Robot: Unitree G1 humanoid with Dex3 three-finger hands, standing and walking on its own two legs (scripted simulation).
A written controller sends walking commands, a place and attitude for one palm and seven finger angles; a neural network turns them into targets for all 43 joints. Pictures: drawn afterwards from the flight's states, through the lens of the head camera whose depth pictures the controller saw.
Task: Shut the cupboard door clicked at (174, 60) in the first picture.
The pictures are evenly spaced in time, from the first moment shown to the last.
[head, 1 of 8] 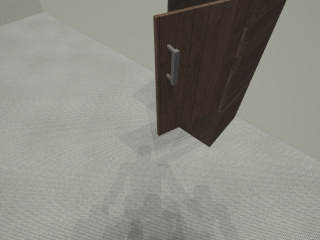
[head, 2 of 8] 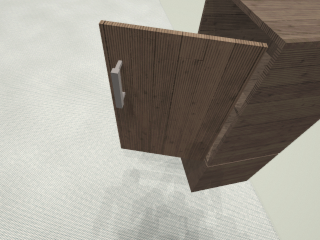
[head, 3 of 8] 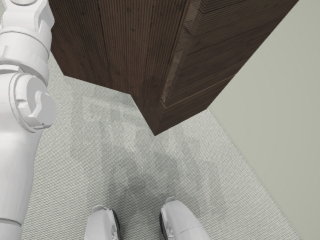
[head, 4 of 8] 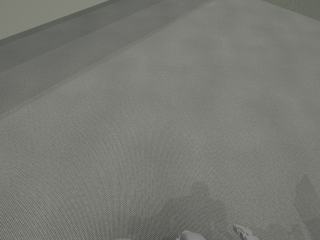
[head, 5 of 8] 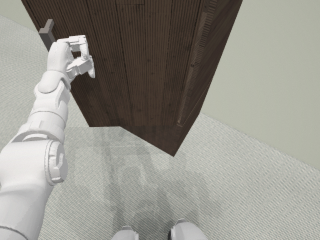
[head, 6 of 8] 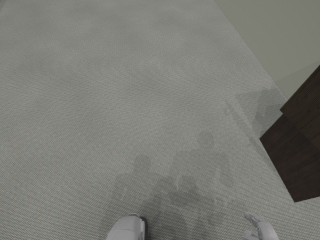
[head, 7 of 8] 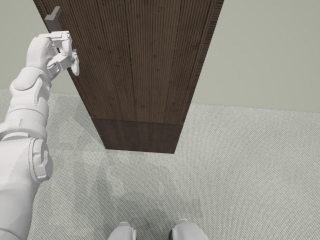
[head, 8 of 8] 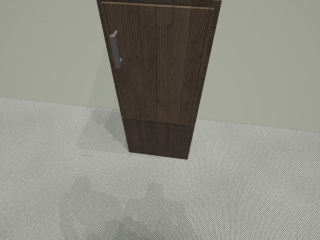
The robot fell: no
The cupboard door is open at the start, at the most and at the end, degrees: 70 70 0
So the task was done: yes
